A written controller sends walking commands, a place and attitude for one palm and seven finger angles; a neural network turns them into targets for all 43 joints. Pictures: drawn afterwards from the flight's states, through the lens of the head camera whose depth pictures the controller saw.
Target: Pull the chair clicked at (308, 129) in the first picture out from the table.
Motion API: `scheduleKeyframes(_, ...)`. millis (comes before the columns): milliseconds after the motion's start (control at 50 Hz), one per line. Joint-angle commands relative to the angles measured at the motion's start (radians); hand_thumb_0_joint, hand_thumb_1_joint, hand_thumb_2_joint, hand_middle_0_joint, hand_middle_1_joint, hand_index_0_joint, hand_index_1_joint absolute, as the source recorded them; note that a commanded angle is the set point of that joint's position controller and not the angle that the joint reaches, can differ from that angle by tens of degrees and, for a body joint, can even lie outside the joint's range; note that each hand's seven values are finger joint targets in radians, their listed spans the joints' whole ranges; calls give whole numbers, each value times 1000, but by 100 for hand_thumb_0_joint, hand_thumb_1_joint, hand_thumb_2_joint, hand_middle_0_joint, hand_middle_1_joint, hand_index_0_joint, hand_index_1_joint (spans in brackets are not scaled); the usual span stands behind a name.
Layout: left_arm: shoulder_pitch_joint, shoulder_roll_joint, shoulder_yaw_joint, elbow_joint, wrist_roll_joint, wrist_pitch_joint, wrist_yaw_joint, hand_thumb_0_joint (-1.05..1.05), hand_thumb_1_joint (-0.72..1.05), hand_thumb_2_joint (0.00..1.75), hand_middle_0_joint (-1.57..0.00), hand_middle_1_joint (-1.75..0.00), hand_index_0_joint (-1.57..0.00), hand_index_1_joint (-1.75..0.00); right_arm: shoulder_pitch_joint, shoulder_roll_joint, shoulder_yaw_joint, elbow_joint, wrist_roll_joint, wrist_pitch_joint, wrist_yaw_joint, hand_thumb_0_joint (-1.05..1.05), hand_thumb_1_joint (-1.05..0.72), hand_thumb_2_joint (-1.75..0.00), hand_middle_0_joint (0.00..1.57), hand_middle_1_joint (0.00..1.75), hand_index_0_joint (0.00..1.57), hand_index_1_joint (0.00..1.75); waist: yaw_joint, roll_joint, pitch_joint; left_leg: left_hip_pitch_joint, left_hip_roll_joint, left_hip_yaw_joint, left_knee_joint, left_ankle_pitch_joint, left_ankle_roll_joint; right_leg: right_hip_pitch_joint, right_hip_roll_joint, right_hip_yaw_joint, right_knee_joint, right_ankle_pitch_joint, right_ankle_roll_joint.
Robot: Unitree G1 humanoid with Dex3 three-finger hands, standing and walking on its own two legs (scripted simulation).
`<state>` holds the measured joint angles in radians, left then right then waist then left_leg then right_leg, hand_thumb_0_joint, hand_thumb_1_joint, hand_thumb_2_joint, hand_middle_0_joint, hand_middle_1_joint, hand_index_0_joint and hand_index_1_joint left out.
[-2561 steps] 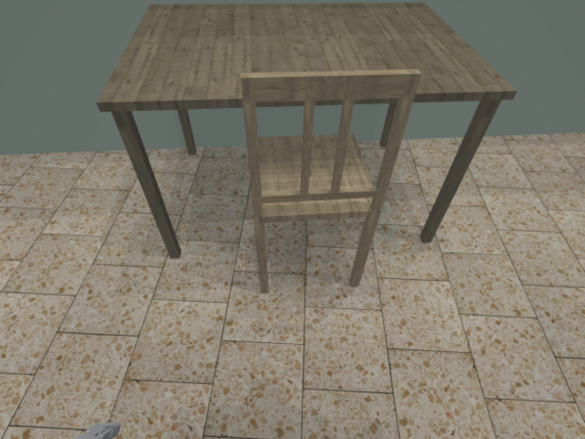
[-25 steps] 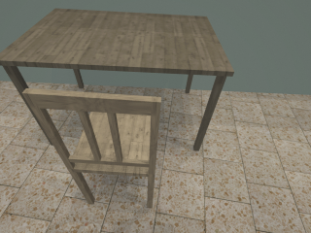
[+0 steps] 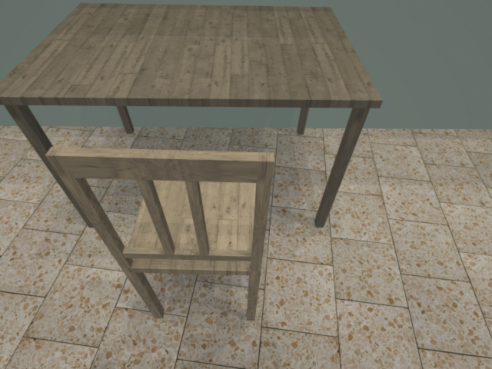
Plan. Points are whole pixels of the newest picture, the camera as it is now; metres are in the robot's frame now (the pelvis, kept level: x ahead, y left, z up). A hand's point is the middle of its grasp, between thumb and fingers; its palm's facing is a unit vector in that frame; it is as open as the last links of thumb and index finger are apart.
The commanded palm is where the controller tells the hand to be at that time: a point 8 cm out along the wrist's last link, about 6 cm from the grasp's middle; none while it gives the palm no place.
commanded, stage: come to a stop and stand still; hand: left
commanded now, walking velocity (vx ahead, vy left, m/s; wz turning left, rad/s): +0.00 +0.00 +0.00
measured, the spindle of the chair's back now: (159, 219) +0.43 +0.23 -0.09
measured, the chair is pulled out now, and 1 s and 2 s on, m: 0.23 0.23 0.23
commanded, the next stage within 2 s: look again from close up in 0.64 s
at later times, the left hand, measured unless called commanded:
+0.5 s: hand out of the picture +0.01 +0.13 -0.18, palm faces +0.03 -0.99 -0.14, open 7.4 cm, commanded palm none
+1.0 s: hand out of the picture +0.03 +0.16 -0.18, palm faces +0.02 -0.98 -0.20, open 7.4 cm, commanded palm none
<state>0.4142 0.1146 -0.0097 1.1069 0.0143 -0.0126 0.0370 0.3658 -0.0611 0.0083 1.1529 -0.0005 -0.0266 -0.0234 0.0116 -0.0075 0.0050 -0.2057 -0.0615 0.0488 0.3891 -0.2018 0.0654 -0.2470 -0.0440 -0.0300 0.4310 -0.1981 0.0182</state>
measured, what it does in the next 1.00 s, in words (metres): stands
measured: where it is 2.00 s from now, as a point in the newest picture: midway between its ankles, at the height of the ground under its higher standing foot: outside the picture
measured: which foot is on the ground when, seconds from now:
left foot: down 0.00-1.00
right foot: down 0.00-1.00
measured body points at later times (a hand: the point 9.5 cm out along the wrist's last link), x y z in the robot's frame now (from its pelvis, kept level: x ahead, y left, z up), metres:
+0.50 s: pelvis +0.03 -0.01 +0.00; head +0.04 -0.01 +0.45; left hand +0.01 +0.18 -0.16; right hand +0.00 -0.21 -0.16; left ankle +0.00 +0.08 -0.74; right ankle +0.02 -0.13 -0.74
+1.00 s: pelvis +0.03 -0.01 -0.01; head +0.03 -0.02 +0.44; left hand +0.03 +0.21 -0.16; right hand +0.03 -0.22 -0.17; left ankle +0.00 +0.08 -0.74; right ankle +0.02 -0.13 -0.74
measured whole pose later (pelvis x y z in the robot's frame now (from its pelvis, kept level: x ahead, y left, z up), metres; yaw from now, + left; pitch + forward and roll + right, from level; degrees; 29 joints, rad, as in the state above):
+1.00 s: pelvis +0.03 -0.01 -0.01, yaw +0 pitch +0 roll +0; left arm 0.32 0.13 -0.02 1.08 0.01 -0.02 0.04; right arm 0.32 -0.16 0.01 1.08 -0.02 -0.02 -0.03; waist -0.01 0.04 0.00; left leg -0.20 -0.03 0.04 0.54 -0.33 0.05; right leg -0.22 -0.02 -0.04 0.53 -0.30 0.01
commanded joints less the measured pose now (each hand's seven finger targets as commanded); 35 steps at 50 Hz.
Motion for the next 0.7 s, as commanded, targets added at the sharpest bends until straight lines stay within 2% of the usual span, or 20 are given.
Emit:
scheduleKeyframes(0,98,54,9,-6,1,-19,11,0,90,90,-20,-30,-20,-30,84,-87,-12,-6,7,-20,-8,0,-90,-90,20,30,20,30,-2,4,71,-13,170,-161,-117,-16,-5,-14,-58,61,-59,38,-44)
scheduleKeyframes(100,105,50,3,8,-1,-21,14,0,90,90,-20,-30,-20,-30,74,-84,-4,4,9,-25,-14,0,-90,-90,20,30,20,30,-8,0,67,36,165,-134,-80,111,-9,-15,-65,76,-66,83,-47)
scheduleKeyframes(140,107,46,3,11,-2,-21,15,0,90,90,-20,-30,-20,-30,73,-83,-2,8,9,-26,-15,0,-90,-90,20,30,20,30,-7,-3,70,43,163,-129,-74,123,-10,-11,-66,79,-70,86,-47)
scheduleKeyframes(160,101,49,0,10,-3,-19,14,0,90,90,-20,-30,-20,-30,67,-82,-2,10,9,-23,-15,0,-90,-90,20,30,20,30,-7,16,100,29,162,-126,-78,121,-11,-18,-63,80,-78,81,-49)
scheduleKeyframes(240,101,47,1,13,-4,-21,15,0,90,90,-20,-30,-20,-30,69,-84,1,12,8,-26,-17,0,-90,-90,20,30,20,30,-6,-3,86,44,163,-122,-69,153,-13,0,-66,82,-73,104,-51)
scheduleKeyframes(260,97,48,0,9,-4,-19,15,0,90,90,-20,-30,-20,-30,63,-88,1,12,8,-25,-17,0,-90,-90,20,30,20,30,-5,17,103,37,163,-118,-72,154,-13,-3,-64,82,-77,105,-51)
scheduleKeyframes(340,91,54,3,4,-6,-22,15,0,90,90,-20,-30,-20,-30,71,-88,1,13,7,-29,-19,0,-90,-90,20,30,20,30,-5,11,63,61,163,-118,-60,194,-14,28,-66,85,-71,139,-53)
scheduleKeyframes(380,82,56,2,2,-7,-20,15,0,90,90,-20,-30,-20,-30,66,-91,2,12,8,-26,-19,0,-90,-90,20,30,20,30,-5,13,85,48,163,-118,-63,180,-16,22,-65,83,-76,126,-53)
scheduleKeyframes(420,78,58,4,-2,-7,-21,15,0,90,90,-20,-30,-20,-30,74,-89,1,14,7,-28,-19,0,-90,-90,20,30,20,30,-5,6,67,56,165,-118,-60,194,-16,36,-65,83,-73,139,-54)
scheduleKeyframes(540,66,60,5,-12,-8,-20,14,0,90,90,-20,-30,-20,-30,79,-88,1,19,7,-26,-18,0,-90,-90,20,30,20,30,-5,-6,81,48,165,-115,-64,169,-18,35,-62,86,-79,129,-55)
scheduleKeyframes(560,64,61,3,-14,-9,-19,14,0,90,90,-20,-30,-20,-30,75,-89,1,17,8,-25,-19,0,-90,-90,20,30,20,30,-4,8,99,39,164,-113,-69,163,-17,29,-60,86,-84,123,-56)
scheduleKeyframes(640,67,64,5,-14,-9,-21,14,0,90,90,-20,-30,-20,-30,82,-87,2,21,7,-28,-19,0,-90,-90,20,30,20,30,-5,3,70,61,166,-113,-64,191,-16,41,-64,85,-77,142,-57)
scheduleKeyframes(660,66,63,4,-17,-10,-20,14,0,90,90,-20,-30,-20,-30,79,-86,0,19,8,-26,-19,0,-90,-90,20,30,20,30,-4,17,82,55,166,-110,-65,185,-16,39,-61,87,-83,140,-57)
scheduleKeyframes(680,67,64,5,-16,-9,-20,15,0,90,90,-20,-30,-20,-30,79,-85,1,21,7,-26,-19,0,-90,-90,20,30,20,30,-5,4,87,49,164,-113,-67,167,-17,35,-62,88,-83,127,-58)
